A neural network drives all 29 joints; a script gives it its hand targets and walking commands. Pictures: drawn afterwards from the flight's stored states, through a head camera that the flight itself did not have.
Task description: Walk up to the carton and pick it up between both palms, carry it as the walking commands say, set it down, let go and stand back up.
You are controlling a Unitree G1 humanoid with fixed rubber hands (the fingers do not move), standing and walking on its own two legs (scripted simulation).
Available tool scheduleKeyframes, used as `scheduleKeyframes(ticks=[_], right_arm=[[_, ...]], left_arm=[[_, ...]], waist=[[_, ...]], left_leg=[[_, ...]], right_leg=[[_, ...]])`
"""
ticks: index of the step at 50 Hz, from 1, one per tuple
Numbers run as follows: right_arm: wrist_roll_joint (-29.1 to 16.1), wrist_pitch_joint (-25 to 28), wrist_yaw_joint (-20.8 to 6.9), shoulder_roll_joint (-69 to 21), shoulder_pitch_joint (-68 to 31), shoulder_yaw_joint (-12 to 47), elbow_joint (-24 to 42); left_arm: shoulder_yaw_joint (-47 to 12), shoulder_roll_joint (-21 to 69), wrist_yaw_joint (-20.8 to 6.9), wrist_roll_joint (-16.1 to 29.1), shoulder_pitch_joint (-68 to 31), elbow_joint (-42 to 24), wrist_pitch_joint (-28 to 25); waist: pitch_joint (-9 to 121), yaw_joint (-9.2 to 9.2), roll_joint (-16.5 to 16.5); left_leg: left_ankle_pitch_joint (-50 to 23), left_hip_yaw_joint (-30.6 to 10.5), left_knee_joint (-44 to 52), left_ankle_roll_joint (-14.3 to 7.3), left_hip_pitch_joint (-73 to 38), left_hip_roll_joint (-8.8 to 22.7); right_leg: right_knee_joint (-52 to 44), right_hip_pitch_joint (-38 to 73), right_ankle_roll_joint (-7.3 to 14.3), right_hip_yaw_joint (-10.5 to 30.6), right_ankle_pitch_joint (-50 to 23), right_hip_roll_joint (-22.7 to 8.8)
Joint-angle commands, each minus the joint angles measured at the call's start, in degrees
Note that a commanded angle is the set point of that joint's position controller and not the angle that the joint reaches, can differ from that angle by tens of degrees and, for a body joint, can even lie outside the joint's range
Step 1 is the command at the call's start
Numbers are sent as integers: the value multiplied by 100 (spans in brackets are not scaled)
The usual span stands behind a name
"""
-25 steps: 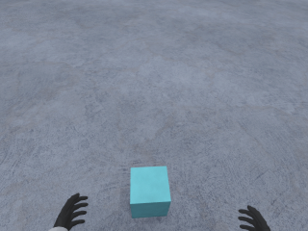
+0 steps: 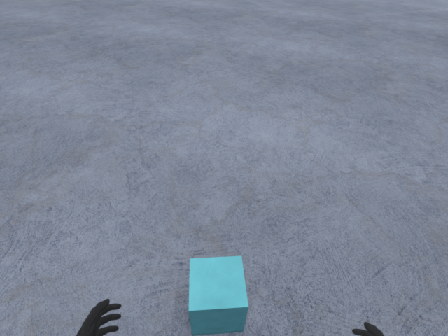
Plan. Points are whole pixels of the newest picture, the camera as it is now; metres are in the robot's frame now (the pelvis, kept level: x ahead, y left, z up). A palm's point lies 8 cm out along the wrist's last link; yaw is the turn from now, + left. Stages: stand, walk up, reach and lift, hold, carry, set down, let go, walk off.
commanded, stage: stand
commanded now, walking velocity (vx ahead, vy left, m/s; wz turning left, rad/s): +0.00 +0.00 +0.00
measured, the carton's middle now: (216, 295) +0.48 +0.01 -0.64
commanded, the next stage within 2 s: none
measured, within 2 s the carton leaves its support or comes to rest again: neither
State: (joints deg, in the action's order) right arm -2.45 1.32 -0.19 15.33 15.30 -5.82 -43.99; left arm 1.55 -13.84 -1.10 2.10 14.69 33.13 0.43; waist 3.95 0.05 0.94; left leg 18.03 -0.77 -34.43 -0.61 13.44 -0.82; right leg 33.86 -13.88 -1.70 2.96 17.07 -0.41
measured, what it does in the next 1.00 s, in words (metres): stands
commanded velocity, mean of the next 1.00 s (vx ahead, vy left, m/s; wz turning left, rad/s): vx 0.00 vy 0.00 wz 0.00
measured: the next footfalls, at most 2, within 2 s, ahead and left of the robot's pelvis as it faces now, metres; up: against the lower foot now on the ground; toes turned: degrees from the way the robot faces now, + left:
none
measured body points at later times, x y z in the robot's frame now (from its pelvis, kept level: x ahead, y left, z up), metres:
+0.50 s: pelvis -0.01 +0.00 +0.00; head -0.06 +0.01 +0.45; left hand +0.15 +0.25 -0.08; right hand +0.10 -0.29 -0.10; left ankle +0.01 +0.11 -0.73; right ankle +0.02 -0.14 -0.73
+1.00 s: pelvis -0.03 +0.00 +0.00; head -0.09 +0.00 +0.44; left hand +0.12 +0.26 -0.08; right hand +0.07 -0.29 -0.11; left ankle +0.01 +0.11 -0.73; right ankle +0.02 -0.14 -0.73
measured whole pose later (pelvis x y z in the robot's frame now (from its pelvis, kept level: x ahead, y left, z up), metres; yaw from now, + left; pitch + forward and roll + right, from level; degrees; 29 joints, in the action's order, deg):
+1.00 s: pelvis -0.03 +0.00 +0.00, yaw +0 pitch -5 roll +0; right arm -2.4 2.4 -0.3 15.3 15.3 -5.8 -50.7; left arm 1.5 -15.1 -0.9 2.1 14.7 38.6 -0.7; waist 3.9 0.1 0.9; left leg 15.8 -0.8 -34.4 -0.6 13.4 -0.8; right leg 34.1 -13.9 -1.5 3.0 15.0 -0.4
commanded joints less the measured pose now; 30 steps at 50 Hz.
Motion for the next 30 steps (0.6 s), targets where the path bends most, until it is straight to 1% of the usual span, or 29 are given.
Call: scheduleKeyframes(ticks=[1, 12, 16, 24, 30], right_arm=[[601, 285, 62, 1253, -500, -149, 601], [566, 323, 68, 1289, -499, -129, 438], [560, 329, 68, 1305, -489, -122, 380], [561, 343, 64, 1345, -507, -110, 272], [566, 346, 56, 1374, -532, -104, 187]], left_arm=[[438, -1340, 187, -565, -160, -97, -313], [439, -1384, 198, -529, -185, -5, -354], [436, -1398, 197, -516, -190, 37, -362], [432, -1421, 189, -500, -205, 139, -370], [425, -1440, 177, -488, -219, 224, -373]], waist=[[90, 14, -339], [101, 11, -327], [77, 9, -325], [-40, 15, -337], [-192, 19, -345]], left_leg=[[-689, -787, 1039, -85, 205, 522], [-1139, -799, 967, -117, 39, 549], [-1187, -816, 972, -132, 11, 563], [-997, -879, 1052, -166, 60, 585], [-678, -951, 1160, -193, 160, 602]], right_leg=[[-489, 17, 368, 89, -717, -251], [-480, 14, 397, 129, -894, -304], [-482, 12, 407, 142, -908, -316], [-517, -5, 420, 176, -790, -326], [-566, -44, 429, 214, -603, -328]])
